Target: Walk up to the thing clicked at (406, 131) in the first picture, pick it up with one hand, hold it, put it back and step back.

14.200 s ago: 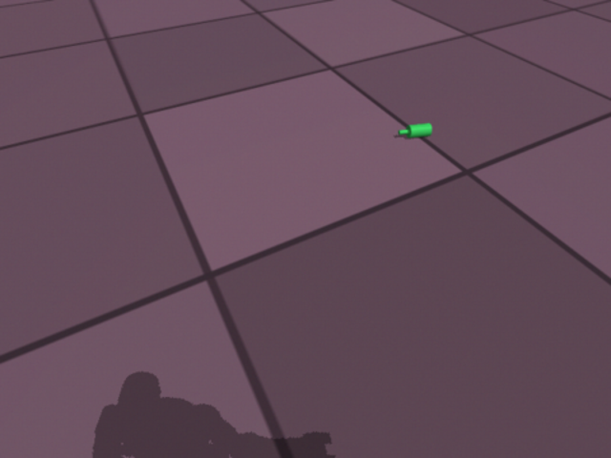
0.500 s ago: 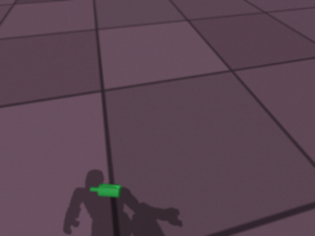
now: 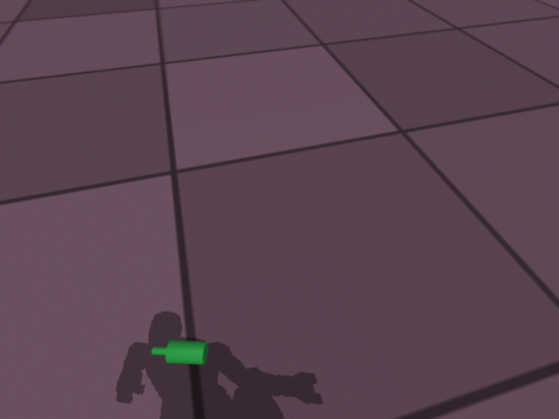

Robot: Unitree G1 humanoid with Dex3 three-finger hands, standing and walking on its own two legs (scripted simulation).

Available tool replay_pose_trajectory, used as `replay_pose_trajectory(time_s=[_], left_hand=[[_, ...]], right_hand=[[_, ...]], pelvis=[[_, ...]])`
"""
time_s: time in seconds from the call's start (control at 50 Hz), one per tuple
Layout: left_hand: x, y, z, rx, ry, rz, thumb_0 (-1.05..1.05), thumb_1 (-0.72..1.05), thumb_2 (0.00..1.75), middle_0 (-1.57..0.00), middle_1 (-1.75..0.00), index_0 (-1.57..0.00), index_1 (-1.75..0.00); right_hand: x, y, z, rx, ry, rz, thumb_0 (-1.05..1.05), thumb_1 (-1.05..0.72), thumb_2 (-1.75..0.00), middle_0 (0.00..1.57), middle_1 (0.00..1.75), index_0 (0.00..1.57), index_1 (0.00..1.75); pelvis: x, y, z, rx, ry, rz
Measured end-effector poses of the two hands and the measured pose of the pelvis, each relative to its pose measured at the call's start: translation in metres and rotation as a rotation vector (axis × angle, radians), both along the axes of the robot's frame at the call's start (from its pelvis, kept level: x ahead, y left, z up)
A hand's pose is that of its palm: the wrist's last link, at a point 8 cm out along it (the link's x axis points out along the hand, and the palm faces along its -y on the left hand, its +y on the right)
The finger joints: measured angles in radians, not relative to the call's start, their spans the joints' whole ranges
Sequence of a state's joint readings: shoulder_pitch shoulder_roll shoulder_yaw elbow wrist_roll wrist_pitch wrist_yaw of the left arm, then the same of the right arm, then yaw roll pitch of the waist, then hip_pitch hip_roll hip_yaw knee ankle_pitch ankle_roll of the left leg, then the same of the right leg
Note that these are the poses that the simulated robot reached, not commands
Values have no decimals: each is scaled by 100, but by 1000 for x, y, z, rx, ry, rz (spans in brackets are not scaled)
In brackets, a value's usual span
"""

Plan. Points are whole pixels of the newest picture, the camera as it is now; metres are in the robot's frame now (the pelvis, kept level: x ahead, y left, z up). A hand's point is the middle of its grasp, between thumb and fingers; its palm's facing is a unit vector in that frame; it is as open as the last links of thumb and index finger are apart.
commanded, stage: stand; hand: left
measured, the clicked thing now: (179, 351) +0.50 +0.36 -0.75
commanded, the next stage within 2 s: none
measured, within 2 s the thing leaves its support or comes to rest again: neither
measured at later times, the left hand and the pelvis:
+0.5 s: hand out of the picture +0.07 +0.25 -0.16, palm faces -0.03 -0.94 -0.34, open 7.3 cm; pelvis +0.00 +0.00 +0.00, yaw +0 degrees
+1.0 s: hand out of the picture +0.07 +0.26 -0.16, palm faces -0.04 -0.94 -0.34, open 7.3 cm; pelvis +0.00 +0.00 +0.00, yaw -1 degrees
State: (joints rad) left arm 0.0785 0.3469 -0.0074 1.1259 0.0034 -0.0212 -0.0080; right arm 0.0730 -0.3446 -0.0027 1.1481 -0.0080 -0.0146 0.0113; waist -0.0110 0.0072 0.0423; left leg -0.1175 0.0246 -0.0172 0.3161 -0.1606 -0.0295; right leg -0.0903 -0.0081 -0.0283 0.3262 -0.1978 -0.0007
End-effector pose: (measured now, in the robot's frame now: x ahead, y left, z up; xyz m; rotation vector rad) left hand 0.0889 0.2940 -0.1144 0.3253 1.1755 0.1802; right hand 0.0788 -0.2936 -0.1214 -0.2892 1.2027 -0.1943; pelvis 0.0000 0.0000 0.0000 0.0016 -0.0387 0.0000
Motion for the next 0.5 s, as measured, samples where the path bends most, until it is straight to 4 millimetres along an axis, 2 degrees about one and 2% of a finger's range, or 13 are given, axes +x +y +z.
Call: replay_pose_trajectory(time_s=[0.12,0.3,0.5], left_hand=[[-6,-1,-1,1,19,8,0,91,90,-20,-30,-21,-30],[-21,-1,-6,-4,70,22,0,91,90,-20,-30,-21,-30],[-20,1,-6,-5,64,25,0,91,90,-20,-30,-21,-30]], right_hand=[[3,-2,1,0,0,7,0,-90,-90,20,30,20,30],[-5,-4,0,-9,36,1,0,-90,-90,20,30,20,30],[-8,-2,0,-9,36,-1,1,-90,-90,20,30,20,30]], pelvis=[[0,-2,0,-2,4,0],[2,-3,0,-3,8,-4],[2,-1,0,-2,3,-4]])
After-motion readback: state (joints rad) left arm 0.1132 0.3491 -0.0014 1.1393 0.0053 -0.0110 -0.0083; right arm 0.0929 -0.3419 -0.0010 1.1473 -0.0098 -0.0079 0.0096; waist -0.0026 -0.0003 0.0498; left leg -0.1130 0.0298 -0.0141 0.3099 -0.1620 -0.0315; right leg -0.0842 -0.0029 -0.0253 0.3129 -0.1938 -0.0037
